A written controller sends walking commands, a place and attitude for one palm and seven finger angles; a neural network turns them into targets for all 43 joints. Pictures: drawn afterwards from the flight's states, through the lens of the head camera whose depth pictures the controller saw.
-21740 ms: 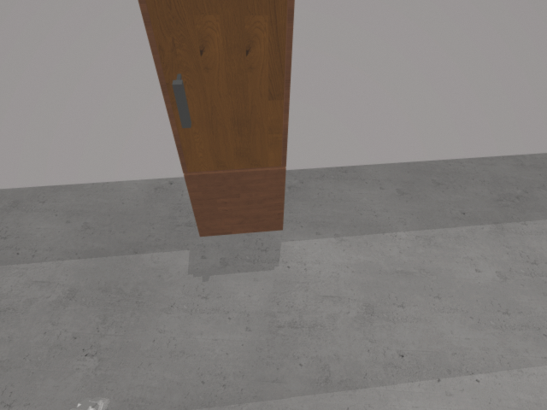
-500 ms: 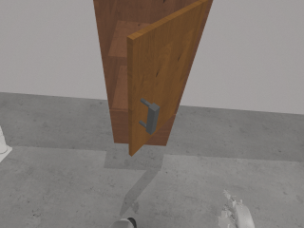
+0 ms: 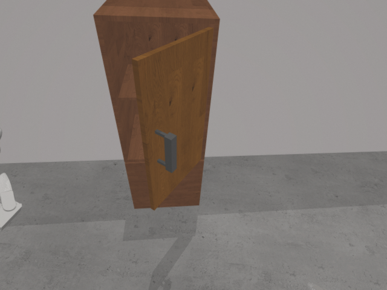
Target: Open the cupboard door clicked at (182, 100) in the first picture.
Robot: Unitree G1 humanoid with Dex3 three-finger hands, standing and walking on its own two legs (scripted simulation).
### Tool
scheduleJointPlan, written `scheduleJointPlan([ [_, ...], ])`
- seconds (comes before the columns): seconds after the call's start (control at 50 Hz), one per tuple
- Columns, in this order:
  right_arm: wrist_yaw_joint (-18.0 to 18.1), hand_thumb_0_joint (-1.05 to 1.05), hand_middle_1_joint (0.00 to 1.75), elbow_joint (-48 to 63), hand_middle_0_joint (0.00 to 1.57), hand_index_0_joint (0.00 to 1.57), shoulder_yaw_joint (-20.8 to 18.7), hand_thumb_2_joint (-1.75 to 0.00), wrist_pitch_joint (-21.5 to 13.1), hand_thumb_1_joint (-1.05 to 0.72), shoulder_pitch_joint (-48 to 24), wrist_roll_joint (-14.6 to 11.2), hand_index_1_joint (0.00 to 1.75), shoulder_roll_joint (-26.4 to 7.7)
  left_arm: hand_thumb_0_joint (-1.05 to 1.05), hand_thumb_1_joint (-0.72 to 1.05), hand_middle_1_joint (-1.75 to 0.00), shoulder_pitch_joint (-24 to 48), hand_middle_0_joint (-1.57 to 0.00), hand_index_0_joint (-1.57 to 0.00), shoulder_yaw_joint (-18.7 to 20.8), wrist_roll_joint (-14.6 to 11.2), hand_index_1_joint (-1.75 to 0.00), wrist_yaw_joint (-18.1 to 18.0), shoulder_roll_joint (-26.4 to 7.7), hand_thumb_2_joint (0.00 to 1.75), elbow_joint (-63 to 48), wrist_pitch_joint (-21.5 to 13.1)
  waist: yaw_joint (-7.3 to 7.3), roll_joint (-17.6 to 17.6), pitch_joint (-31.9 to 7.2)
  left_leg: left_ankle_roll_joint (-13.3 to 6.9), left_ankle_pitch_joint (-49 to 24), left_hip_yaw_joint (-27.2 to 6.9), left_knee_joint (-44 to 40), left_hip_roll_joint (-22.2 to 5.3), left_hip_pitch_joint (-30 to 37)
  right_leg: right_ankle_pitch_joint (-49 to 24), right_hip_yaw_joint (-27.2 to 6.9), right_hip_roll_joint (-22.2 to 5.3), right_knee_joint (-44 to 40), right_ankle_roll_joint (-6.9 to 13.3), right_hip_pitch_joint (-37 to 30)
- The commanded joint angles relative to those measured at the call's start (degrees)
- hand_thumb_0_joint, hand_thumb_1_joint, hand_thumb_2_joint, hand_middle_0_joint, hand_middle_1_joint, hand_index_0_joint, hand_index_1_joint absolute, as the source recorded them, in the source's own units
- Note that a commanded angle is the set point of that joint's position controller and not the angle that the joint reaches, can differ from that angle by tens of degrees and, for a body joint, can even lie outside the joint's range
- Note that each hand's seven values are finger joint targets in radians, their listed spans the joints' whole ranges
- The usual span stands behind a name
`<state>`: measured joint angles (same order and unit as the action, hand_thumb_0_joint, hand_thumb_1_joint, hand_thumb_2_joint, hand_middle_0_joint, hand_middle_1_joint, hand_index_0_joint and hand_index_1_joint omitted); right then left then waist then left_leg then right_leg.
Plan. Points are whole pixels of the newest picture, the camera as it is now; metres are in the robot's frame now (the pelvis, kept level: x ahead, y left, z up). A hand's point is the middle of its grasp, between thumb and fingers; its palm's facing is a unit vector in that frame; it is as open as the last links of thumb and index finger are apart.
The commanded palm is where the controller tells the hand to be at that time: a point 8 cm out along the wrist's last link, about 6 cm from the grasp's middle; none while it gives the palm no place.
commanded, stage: stop stepping back and stand still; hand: left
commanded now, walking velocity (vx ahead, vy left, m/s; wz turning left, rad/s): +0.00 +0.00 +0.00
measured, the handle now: (165, 150) +0.53 +0.10 -0.02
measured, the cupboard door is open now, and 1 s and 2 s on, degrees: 52 52 52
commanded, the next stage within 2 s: let the arm hang, fingers relaxed in 0.52 s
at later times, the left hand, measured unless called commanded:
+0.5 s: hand (13, 206) +0.19 +0.28 +0.17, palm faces +0.45 -0.79 -0.41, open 7.4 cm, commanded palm +0.13 +0.31 +0.20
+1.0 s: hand out of the picture -0.04 +0.19 -0.16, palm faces +0.04 -0.99 -0.16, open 7.0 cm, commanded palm none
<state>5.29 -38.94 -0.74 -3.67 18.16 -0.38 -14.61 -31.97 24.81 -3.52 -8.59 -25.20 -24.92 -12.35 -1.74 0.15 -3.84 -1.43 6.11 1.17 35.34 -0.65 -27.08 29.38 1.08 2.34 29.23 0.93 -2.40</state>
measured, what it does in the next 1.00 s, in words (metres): steps on the spot: left foot, then right foot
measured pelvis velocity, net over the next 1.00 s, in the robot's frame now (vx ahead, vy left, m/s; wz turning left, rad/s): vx -0.05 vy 0.01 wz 0.02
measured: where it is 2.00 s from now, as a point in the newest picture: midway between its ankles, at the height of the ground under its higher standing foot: outside the picture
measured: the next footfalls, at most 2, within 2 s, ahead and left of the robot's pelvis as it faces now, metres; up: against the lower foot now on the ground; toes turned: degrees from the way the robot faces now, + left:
left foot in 0.36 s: +0.05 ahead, +0.13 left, +0.00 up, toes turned -1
right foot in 0.54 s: -0.03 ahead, -0.08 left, +0.00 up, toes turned -1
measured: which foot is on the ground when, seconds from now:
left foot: down 0.00-0.24, up 0.26-0.34, down 0.36-1.00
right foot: down 0.00-0.44, up 0.46-0.52, down 0.54-1.00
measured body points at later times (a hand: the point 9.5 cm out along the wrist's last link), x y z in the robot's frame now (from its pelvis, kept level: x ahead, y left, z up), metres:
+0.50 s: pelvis -0.02 +0.01 +0.02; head -0.02 +0.01 +0.47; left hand +0.16 +0.32 +0.19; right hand +0.15 -0.21 -0.07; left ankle +0.05 +0.12 -0.72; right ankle -0.10 -0.09 -0.70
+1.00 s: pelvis -0.05 +0.01 +0.02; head -0.02 +0.03 +0.47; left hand -0.04 +0.24 -0.15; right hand -0.02 -0.24 -0.12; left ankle +0.01 +0.13 -0.71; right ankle -0.07 -0.08 -0.71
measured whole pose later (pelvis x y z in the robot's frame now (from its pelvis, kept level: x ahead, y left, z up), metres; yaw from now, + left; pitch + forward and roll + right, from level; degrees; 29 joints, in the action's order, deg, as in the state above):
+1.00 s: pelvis -0.05 +0.01 +0.02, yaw +1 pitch -1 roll -1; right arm 1.4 -59.1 0.7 2.0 14.3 1.4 -11.6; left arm -16.3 0.9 0.3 -1.3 -10.8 58.2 2.3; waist -0.4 -2.4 4.3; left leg 0.1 10.0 -2.5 28.5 0.1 -17.1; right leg 17.4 3.5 2.3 26.7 2.4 8.0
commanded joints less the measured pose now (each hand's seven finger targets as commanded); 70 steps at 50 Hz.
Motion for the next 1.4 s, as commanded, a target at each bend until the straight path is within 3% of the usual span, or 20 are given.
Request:
scheduleJointPlan([
  [0.0, 0.6, 0.00, 0.30, 9.7, 0.20, 0.20, -1.8, -0.90, -5.2, -0.90, -11.1, 0.2, 0.30, -5.2, 0.00, 0.90, -0.30, 12.5, -0.20, -0.20, 3.9, 1.1, -0.30, -0.8, -11.0, 0.90, -11.4, -4.2, -0.51, -0.3, 12.9, 1.5, 5.8, -2.8, 2.0, -1.4, 19.9, -4.0, -3.7, -9.6, -14.0, 3.7, 33.8],
  [0.08, 0.2, 0.00, 0.30, 11.4, 0.20, 0.20, -1.9, -0.90, -7.3, -0.90, -10.5, 0.9, 0.30, -5.1, 0.00, 0.90, -0.30, 9.8, -0.20, -0.20, 7.7, 0.4, -0.30, -1.0, -11.6, 0.90, -18.1, -5.2, 1.10, 19.2, 4.7, 0.6, 28.3, -20.7, -27.8, -8.3, 12.9, 1.5, 3.0, 3.1, 6.6, 0.2, 18.4],
  [0.1, 0.0, 0.00, 0.30, 11.8, 0.20, 0.20, -1.9, -0.90, -7.8, -0.90, -10.3, 1.2, 0.30, -4.5, 0.00, 0.90, -0.30, 7.2, -0.20, -0.20, 9.6, 0.3, -0.30, -1.3, -12.6, 0.90, -19.3, -5.6, 1.88, 18.7, 1.1, 1.3, 32.4, -22.0, -31.6, -9.6, 11.5, 3.7, 2.8, 3.8, 9.6, 0.7, 14.6],
  [0.16, -1.1, 0.00, 0.30, 12.5, 0.20, 0.20, -2.0, -0.90, -7.0, -0.90, -9.9, 1.2, 0.30, -3.2, 0.00, 0.90, -0.30, -4.4, -0.20, -0.20, 11.1, -0.9, -0.30, -0.6, -11.2, 0.90, -17.0, -4.6, 3.10, 13.4, -5.8, 3.4, 23.5, -8.7, -24.0, -5.6, 6.3, 1.2, 3.1, 2.2, -3.9, 2.0, 3.8],
  [0.2, -1.9, 0.00, 0.30, 12.1, 0.20, 0.20, -2.3, -0.90, -5.1, -0.90, -9.4, 0.3, 0.30, -2.7, 0.00, 0.90, -0.30, -7.0, -0.20, -0.20, 11.0, -1.3, -0.30, -0.2, -11.0, 0.90, -15.4, -3.6, 1.50, -2.0, -3.3, 3.5, 10.2, -0.9, 0.6, 0.9, 14.2, 3.3, -11.3, -9.6, -17.0, 4.8, 20.6],
  [0.24, -1.9, 0.00, 0.30, 10.2, 0.20, 0.20, -2.5, -0.90, -3.8, -0.90, -8.9, 0.5, 0.30, -3.3, 0.00, 0.90, -0.30, -4.7, -0.20, -0.20, 9.6, -1.9, -0.30, -0.6, -8.9, 0.90, -13.3, -2.0, 1.02, -9.6, 0.3, 3.3, 7.6, -2.8, 14.7, 0.4, 9.5, -2.4, -18.7, -17.4, -18.8, 10.2, 27.1],
  [0.28, -1.5, 0.00, 0.30, 9.5, 0.20, 0.20, -1.1, -0.90, -4.5, -0.90, -9.2, 0.4, 0.30, -2.8, 0.00, 0.90, -0.30, 1.7, -0.20, -0.20, 6.6, -0.1, -0.30, -1.2, -8.5, 0.90, -10.4, -2.0, 0.12, -4.9, 3.1, 1.9, 7.4, -2.5, 5.0, -1.9, 4.7, -30.4, -11.0, -13.7, -10.5, 6.4, 15.6],
  [0.32, -0.2, 0.00, 0.30, 8.7, 0.20, 0.20, -1.3, -0.90, -5.8, -0.90, -8.6, 0.1, 0.30, -4.1, 0.00, 0.90, -0.30, 7.1, -0.20, -0.20, 4.4, 0.7, -0.30, -1.1, -7.7, 0.90, -7.0, -1.8, 0.07, -1.9, 0.7, -0.2, -9.6, -1.1, -6.3, -1.2, 16.7, -44.0, -5.3, -7.6, -2.6, 0.2, 14.1],
  [0.38, 0.2, 0.00, 0.30, 9.5, 0.20, 0.20, -1.3, -0.90, -6.2, -0.90, -7.9, -0.3, 0.30, -4.6, 0.00, 0.90, -0.30, 10.6, -0.20, -0.20, 3.2, 1.7, -0.30, -0.8, -8.7, 0.90, -7.8, -1.1, 0.51, 3.8, -5.6, -5.3, -34.7, -7.5, -5.3, -6.9, 29.6, -38.6, -1.0, -2.2, 7.3, -4.2, 19.1],
  [0.4, -0.5, 0.00, 0.30, 10.1, 0.20, 0.20, -1.4, -0.90, -6.3, -0.90, -8.2, -0.2, 0.30, -4.1, 0.00, 0.90, -0.30, 11.5, -0.20, -0.20, 2.4, 1.4, -0.30, -0.5, -8.0, 0.90, -11.1, -1.2, 0.71, 6.5, -6.9, -6.1, -35.4, -11.3, -8.7, -8.9, 29.4, -21.2, -0.8, -0.9, 10.8, -3.4, 19.6],
  [0.44, -1.2, 0.00, 0.30, 10.8, 0.20, 0.20, -1.5, -0.90, -7.1, -0.90, -10.0, 0.2, 0.30, -4.0, 0.00, 0.90, -0.30, 9.5, -0.20, -0.20, 3.6, 1.1, -0.30, -0.3, -9.3, 0.90, -15.0, -1.2, 2.01, 7.1, -3.9, -6.1, -15.0, -15.4, -15.9, -11.7, 21.6, -0.8, -2.4, -1.1, 9.3, -2.2, 18.6],
  [0.5, -1.4, 0.00, 0.30, 12.5, 0.20, 0.20, -0.5, -0.90, -6.7, -0.90, -11.7, 0.3, 0.30, -3.3, 0.00, 0.90, -0.30, 1.2, -0.20, -0.20, 5.8, 1.3, -0.30, -1.0, -8.7, 0.90, -17.8, -1.1, 2.28, 11.4, 0.1, -3.4, 13.1, -9.6, -19.3, -8.2, 5.6, -9.3, -0.6, -2.2, -2.8, -0.8, 8.1],
  [0.54, -1.3, 0.00, 0.30, 13.2, 0.20, 0.20, -0.8, -0.90, -6.0, -0.90, -11.7, 0.6, 0.30, -3.0, 0.00, 0.90, -0.30, -1.3, -0.20, -0.20, 8.9, 1.0, -0.30, -1.2, -10.9, 0.90, -17.4, -1.5, 1.76, 6.1, 0.2, 0.3, 18.6, -4.6, -14.4, -3.0, 2.6, -8.3, -4.2, -4.6, -9.9, 0.7, 7.6],
  [0.58, -1.6, 0.00, 0.30, 12.7, 0.20, 0.20, -1.9, -0.90, -4.6, -0.90, -10.5, 0.1, 0.30, -2.7, 0.00, 0.90, -0.30, -3.8, -0.20, -0.20, 8.0, 0.2, -0.30, -1.2, -9.0, 0.90, -14.8, -1.4, 1.12, -6.7, 2.4, 2.2, 10.3, -3.0, 2.7, 0.2, 6.6, -3.1, -18.6, -13.9, -18.9, 5.6, 18.4],
  [0.6, -6.2, 0.00, 0.30, -1.6, 0.20, 0.20, -4.3, -0.90, -6.3, -0.90, -12.9, 1.3, 0.30, -12.6, 0.00, 0.90, -0.30, 8.6, -0.20, -0.20, -17.0, 6.8, -0.30, 6.7, 0.8, 0.90, 31.7, 7.4, -0.81, -3.5, 4.9, 1.0, 10.2, -3.6, 11.4, -4.2, 1.9, -29.6, -12.2, -19.8, -6.3, 7.6, 21.7],
  [0.64, -5.6, 0.00, 0.30, -2.1, 0.20, 0.20, -4.0, -0.90, -2.4, -0.90, -5.9, 1.1, 0.30, -7.5, 0.00, 0.90, -0.30, 10.2, -0.20, -0.20, -17.9, 5.9, -0.30, 8.1, 4.0, 0.90, 34.3, 11.0, -0.75, 0.7, -2.2, 0.3, 0.1, -5.0, 4.8, -2.6, 8.2, -39.0, -6.9, -13.0, 2.8, 5.3, 18.7],
  [0.72, -4.6, 0.00, 0.30, -2.2, 0.20, 0.20, -2.6, -0.90, 0.4, -0.90, -9.8, 1.8, 0.30, -10.1, 0.00, 0.90, -0.30, 15.3, -0.20, -0.20, -19.6, 5.5, -0.30, 8.3, 2.2, 0.90, 46.6, 11.4, 2.02, -16.1, 1.2, -2.0, -10.1, -7.6, -0.4, -3.7, 8.9, -35.1, -4.7, -9.2, -0.8, 2.2, 16.1],
  [0.92, -3.4, 0.00, 0.30, -16.0, 0.20, 0.20, 0.1, -0.90, 3.8, -0.90, -6.8, 2.0, 0.30, -3.4, 0.00, 0.90, -0.30, 15.7, -0.20, -0.20, -22.3, 4.0, -0.30, 7.2, 6.6, 0.90, 78.6, 12.5, 1.97, 9.6, 3.0, -0.8, 0.8, -8.5, -12.6, -3.8, 12.9, -16.6, -5.5, -7.3, -9.0, 2.3, 10.1],
  [1.18, -2.7, 0.00, 0.30, -23.4, 0.20, 0.20, -0.5, -0.90, 4.6, -0.90, 1.2, 1.5, 0.30, 0.1, 0.00, 0.90, -0.30, 9.6, -0.20, -0.20, -23.7, 3.8, -0.30, 6.8, 11.1, 0.90, 90.0, 12.4, 1.29, -0.1, 8.4, -1.2, 8.6, -8.6, -15.3, -4.1, 14.0, -10.3, -4.0, -6.7, -12.2, 2.5, 15.0],
  [1.38, -2.9, 0.00, 0.30, -24.7, 0.20, 0.20, -0.5, -0.90, 4.5, -0.90, 2.8, 1.9, 0.30, 2.6, 0.00, 0.90, -0.30, 8.1, -0.20, -0.20, -23.4, 4.1, -0.30, 6.4, 12.6, 0.90, 90.4, 12.4, 1.57, 0.6, 11.6, -1.2, 12.1, -8.7, -16.4, -3.5, 11.1, -6.7, -3.9, -6.4, -11.1, 2.2, 17.8],
])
